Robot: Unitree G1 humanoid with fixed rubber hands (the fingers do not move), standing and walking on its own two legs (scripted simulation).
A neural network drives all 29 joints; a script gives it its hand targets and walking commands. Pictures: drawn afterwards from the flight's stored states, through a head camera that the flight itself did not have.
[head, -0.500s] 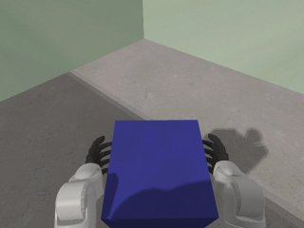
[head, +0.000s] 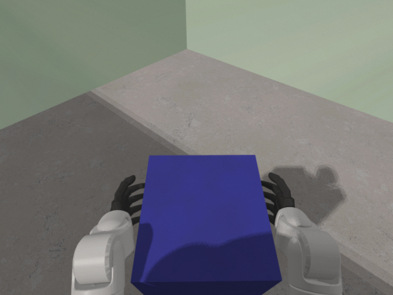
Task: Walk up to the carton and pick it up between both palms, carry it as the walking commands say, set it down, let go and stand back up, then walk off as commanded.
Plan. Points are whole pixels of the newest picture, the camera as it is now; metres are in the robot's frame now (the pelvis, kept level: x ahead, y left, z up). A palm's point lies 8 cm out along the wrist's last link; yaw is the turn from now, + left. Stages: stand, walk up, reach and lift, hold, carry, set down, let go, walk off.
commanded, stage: carry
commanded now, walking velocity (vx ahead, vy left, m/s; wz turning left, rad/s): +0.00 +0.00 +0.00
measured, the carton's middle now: (202, 234) +0.24 +0.00 +0.02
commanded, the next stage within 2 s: hold in 1.14 s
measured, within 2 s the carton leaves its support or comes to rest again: neither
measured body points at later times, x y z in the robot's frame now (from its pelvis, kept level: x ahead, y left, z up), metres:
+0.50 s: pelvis -0.01 +0.01 +0.00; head -0.02 +0.00 +0.45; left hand +0.26 +0.15 +0.07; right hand +0.27 -0.14 +0.07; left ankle +0.00 +0.13 -0.73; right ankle -0.01 -0.10 -0.73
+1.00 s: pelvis -0.01 +0.01 +0.00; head -0.02 +0.01 +0.45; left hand +0.27 +0.16 +0.06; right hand +0.27 -0.14 +0.06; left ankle +0.00 +0.14 -0.73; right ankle -0.01 -0.11 -0.73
